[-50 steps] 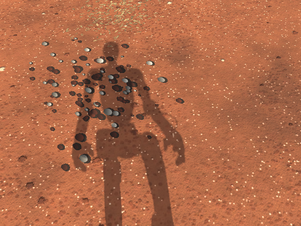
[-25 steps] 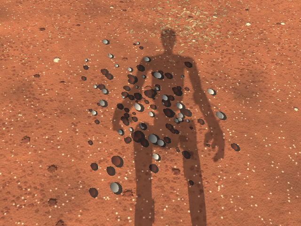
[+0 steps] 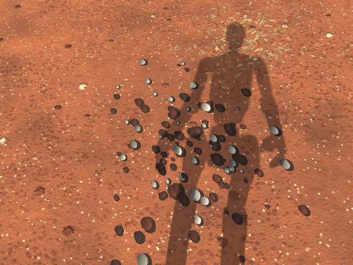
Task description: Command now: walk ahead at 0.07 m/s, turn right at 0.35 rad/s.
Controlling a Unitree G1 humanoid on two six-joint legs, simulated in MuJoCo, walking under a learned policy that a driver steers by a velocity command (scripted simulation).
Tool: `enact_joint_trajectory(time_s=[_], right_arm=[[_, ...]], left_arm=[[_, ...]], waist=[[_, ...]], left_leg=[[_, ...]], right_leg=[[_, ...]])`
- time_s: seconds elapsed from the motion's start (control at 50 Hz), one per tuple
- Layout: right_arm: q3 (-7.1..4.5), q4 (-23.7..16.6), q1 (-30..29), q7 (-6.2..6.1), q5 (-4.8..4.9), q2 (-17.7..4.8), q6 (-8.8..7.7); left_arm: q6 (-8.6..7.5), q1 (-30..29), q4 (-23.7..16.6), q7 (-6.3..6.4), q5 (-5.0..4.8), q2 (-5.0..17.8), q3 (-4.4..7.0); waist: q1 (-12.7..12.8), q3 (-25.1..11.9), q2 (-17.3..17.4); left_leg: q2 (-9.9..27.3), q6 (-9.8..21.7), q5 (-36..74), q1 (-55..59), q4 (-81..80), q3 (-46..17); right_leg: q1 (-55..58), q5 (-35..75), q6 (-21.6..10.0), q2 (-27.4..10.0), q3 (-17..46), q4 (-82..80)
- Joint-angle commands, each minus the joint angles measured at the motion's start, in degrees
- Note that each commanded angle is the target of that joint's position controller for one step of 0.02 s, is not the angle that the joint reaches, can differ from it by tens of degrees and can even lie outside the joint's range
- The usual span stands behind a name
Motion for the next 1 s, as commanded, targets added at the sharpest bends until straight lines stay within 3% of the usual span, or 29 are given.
enact_joint_trajectory(time_s=[0.02, 0.08, 0.16, 0.2, 0.22, 0.24, 0.26, 0.28, 0.3, 0.32, 0.34, 0.38, 0.48, 0.54, 0.6, 0.66, 0.68, 0.7, 0.72, 0.74, 0.76, 0.78, 0.8, 0.82, 0.84, 0.86, 0.9, 1.0], right_arm=[[-1.10, -1.1, 6.0, -0.74, 0.11, -4.7, 1.27], [-0.93, -2.2, 2.6, -1.06, 0.48, -4.7, 1.42], [-0.50, -2.6, 2.5, -1.72, 1.35, -4.2, 0.47], [-0.42, -2.3, 6.4, -1.65, 1.38, -4.4, -0.46], [-0.42, -1.5, 10.4, -1.74, 1.26, -4.4, -1.02], [-1.09, -0.7, 14.2, -2.30, 0.66, -7.2, -1.52], [-2.59, -1.7, 12.5, -2.92, 0.47, -13.7, -1.73], [-3.37, -3.3, 4.9, -2.82, -0.96, -15.6, -1.87], [-2.27, -3.9, 1.8, -2.78, -0.47, -10.8, -2.14], [-1.64, -4.3, -0.6, -2.48, 0.10, -8.5, -2.62], [-1.42, -4.8, -1.5, -2.15, 0.48, -8.0, -3.13], [-1.43, -4.6, 1.0, -1.66, 0.66, -7.8, -3.92], [-2.33, -0.8, 12.4, -0.51, 0.26, -8.7, -5.39], [-2.47, 0.6, 14.2, 0.06, 0.17, -8.8, -5.91], [-2.25, 2.2, 15.3, 0.67, 0.31, -8.2, -6.18], [-2.52, 4.3, 17.1, 1.23, 0.60, -9.1, -5.62], [-2.67, 4.6, 16.5, 1.25, 0.73, -9.7, -5.36], [-2.59, 4.7, 14.8, 1.23, 1.15, -9.7, -5.22], [-2.00, 4.3, 14.2, 1.32, 1.75, -8.0, -5.45], [-0.07, 0.6, 13.8, 1.62, 2.82, -1.3, -5.76], [-1.25, 1.6, 14.8, 0.65, 2.09, -3.9, -5.32], [-2.03, 2.7, 14.7, 0.16, 2.05, -5.4, -4.62], [-1.84, 3.6, 14.7, 0.28, 2.09, -3.9, -4.31], [-2.01, 4.5, 15.1, 0.26, 1.72, -3.1, -3.68], [-2.37, 4.7, 15.1, 0.55, 0.75, -3.3, -2.86], [-2.49, 5.0, 15.7, 1.00, 0.30, -2.7, -2.13], [-2.68, 4.1, 14.7, 1.75, 0.56, -1.6, -1.43], [-1.64, -0.3, 6.0, 3.16, -0.01, 0.8, -0.86]], left_arm=[[0.76, 0.1, -3.5, 0.32, 0.40, 9.9, 3.07], [2.12, 0.3, -3.8, 0.42, 0.67, 10.2, 3.79], [3.19, -0.4, -4.1, 0.28, 0.90, 10.3, 4.51], [3.88, -1.3, -4.1, 0.18, 0.52, 10.7, 4.98], [4.30, -3.8, -4.8, 0.28, 0.13, 10.5, 5.12], [4.27, -5.8, -6.1, 0.46, -0.16, 8.8, 4.79], [3.95, -3.0, -7.1, 0.53, -1.48, 3.6, 3.81], [3.14, -4.9, -7.3, 0.58, 0.46, 7.5, 4.39], [2.74, -4.5, -6.3, -0.03, 1.31, 10.7, 5.32], [2.63, -0.9, -5.0, -0.94, 1.65, 10.0, 5.38], [2.70, 1.2, -4.1, -1.50, 2.01, 9.5, 5.26], [2.85, 0.6, -4.2, -2.43, 2.11, 8.2, 4.74], [2.56, -8.1, -7.2, -3.43, 2.04, 6.9, 3.78], [2.01, -10.4, -7.7, -3.56, 1.95, 6.0, 3.24], [1.24, -14.9, -9.3, -3.81, 2.01, 4.7, 2.18], [0.32, -15.4, -10.0, -3.15, 1.78, 4.4, 1.58], [-0.23, -11.8, -9.1, -2.62, 1.52, 4.7, 1.70], [-1.09, -3.9, -6.5, -1.83, 1.57, 5.3, 2.14], [-2.10, 5.6, -3.4, -0.69, 2.65, 8.3, 3.16], [-2.60, 14.4, -2.8, 0.65, 3.89, 14.8, 4.45], [-2.31, 15.0, -1.6, 1.27, 2.08, 17.7, 5.04], [-2.28, 9.4, -2.5, 1.18, 1.56, 13.7, 3.84], [-2.54, 4.0, -3.3, 0.94, 1.11, 8.8, 2.46], [-2.63, 0.2, -4.0, 0.86, 0.90, 5.5, 1.43], [-2.73, -1.3, -4.1, 1.09, 0.56, 4.2, 0.94], [-2.86, -1.8, -4.2, 1.28, 0.65, 4.2, 0.88], [-3.27, -0.8, -3.7, 1.71, 0.53, 5.3, 1.14], [-2.79, -1.0, -2.2, 2.88, 0.27, 5.0, 1.14]], waist=[[-1.7, -9.6, -8.5], [-0.4, -7.8, -9.4], [-0.1, -7.5, -9.4], [-2.1, -8.9, -10.1], [-5.0, -7.8, -10.3], [-7.0, -5.5, -7.0], [-4.7, -7.6, 11.6], [-3.1, -1.3, 11.3], [-0.3, -0.6, 3.5], [2.2, -2.0, 3.2], [2.9, -3.5, 4.3], [1.3, -2.2, 5.9], [-4.9, 0.0, 4.7], [-5.7, 0.5, 5.5], [-6.2, 1.1, 6.9], [-5.5, 0.5, 9.0], [-3.1, -0.6, 8.4], [1.5, -3.8, 5.4], [5.4, -10.9, 0.8], [8.3, -20.4, -12.1], [7.2, -20.4, -14.6], [4.2, -14.0, -8.1], [1.5, -9.1, -6.6], [-0.5, -6.6, -6.5], [-1.5, -5.2, -8.5], [-2.1, -5.5, -9.2], [-3.1, -6.1, -8.7], [-2.5, -3.6, -9.6]], left_leg=[[-0.2, -0.6, -0.2, 1.8, -3.6, 1.4], [-0.4, -0.4, 0.8, 1.7, -8.0, 1.1], [-2.0, 0.8, 0.6, 6.1, -15.4, 1.0], [-3.7, 2.6, -1.6, 14.1, -23.9, 1.9], [-4.0, 4.0, 1.0, 21.4, -32.3, 2.6], [-0.2, 5.7, -2.9, 27.7, -43.0, -0.8], [17.7, 9.4, -18.8, 30.0, -50.2, -21.8], [25.1, 12.9, -20.9, 19.2, -54.9, -31.9], [21.4, 11.9, -16.8, 15.2, -53.6, -26.0], [18.1, 9.9, -11.7, 14.3, -52.6, -20.0], [15.8, 8.7, -8.7, 15.7, -52.4, -15.3], [13.9, 8.7, -6.9, 16.3, -52.7, -9.8], [15.9, 10.2, 1.6, 26.3, -52.3, -5.8], [16.4, 10.5, 5.9, 27.3, -51.9, -3.2], [15.8, 10.6, 11.8, 23.8, -50.2, 0.0], [16.2, 11.4, 25.9, 20.9, -45.5, -1.0], [16.6, 11.2, 31.2, 19.8, -42.4, -1.4], [14.7, 9.9, 38.1, 16.8, -34.6, 0.8], [10.7, 7.8, 36.1, 10.7, -22.5, 4.0], [4.4, 4.2, 10.8, -5.9, -3.3, 8.3], [-0.3, 4.5, -6.2, -9.5, 6.2, 2.6], [2.9, 5.2, -4.6, -9.3, 9.6, -1.9], [4.8, 5.0, -1.8, -8.4, 8.5, -0.4], [5.8, 4.6, 0.5, -7.0, 6.1, 0.5], [5.9, 3.9, 2.6, -5.8, 5.3, 1.6], [4.9, 3.3, 4.5, -4.4, 6.5, 2.8], [3.8, 2.6, 7.8, -5.1, 6.7, 3.6], [4.4, 2.1, 16.6, -5.0, -9.1, 6.4]], right_leg=[[4.4, -4.3, -7.5, -12.8, 17.5, -8.7], [2.3, -18.6, -6.9, -12.5, 21.7, -11.2], [1.1, -18.5, -5.6, -11.8, 24.9, -10.8], [-2.2, -29.0, -4.3, -10.1, 26.4, -11.8], [-7.6, -33.4, -1.9, -7.7, 25.2, -11.8], [-14.4, -35.9, 2.8, -2.7, 20.6, -7.8], [-20.7, -36.3, 4.5, 3.9, 9.5, 13.2], [-25.4, -24.0, 4.8, 3.0, 4.7, 24.5], [-21.0, -17.3, 4.7, -0.3, 7.0, 29.9], [-18.4, -13.8, 4.8, 0.0, 5.6, 34.2], [-18.0, -12.3, 5.2, -0.3, 4.2, 38.3], [-20.6, -11.0, 5.8, -2.3, 1.6, 42.9], [-27.4, -8.7, 7.3, -4.7, 2.2, 35.7], [-25.0, -8.0, 6.9, -4.6, 1.9, 27.5], [-17.5, -9.3, 5.6, -5.3, -3.3, 17.2], [-7.0, -14.2, 3.1, -3.9, -8.5, 9.9], [-1.5, -13.0, 2.0, -3.0, -8.5, 6.7], [9.6, -8.1, 1.0, -2.1, -8.0, 1.6], [24.2, -7.0, -0.2, -6.4, -3.2, 0.8], [41.3, -10.5, -3.9, -26.0, 18.6, -2.2], [35.3, 7.1, -7.0, -32.2, 28.7, -5.9], [29.4, 15.3, -6.6, -29.4, 18.4, -3.5], [23.1, 21.6, -5.2, -26.1, 10.6, -4.0], [19.0, 23.8, -3.1, -23.0, 5.0, -4.9], [16.1, 26.7, -2.2, -21.0, 1.4, -5.6], [14.4, 30.8, -2.3, -20.1, -1.5, -5.7], [13.6, 36.1, -2.9, -20.2, -4.7, -5.9], [11.6, 30.6, -3.7, -18.9, -11.7, -5.9]])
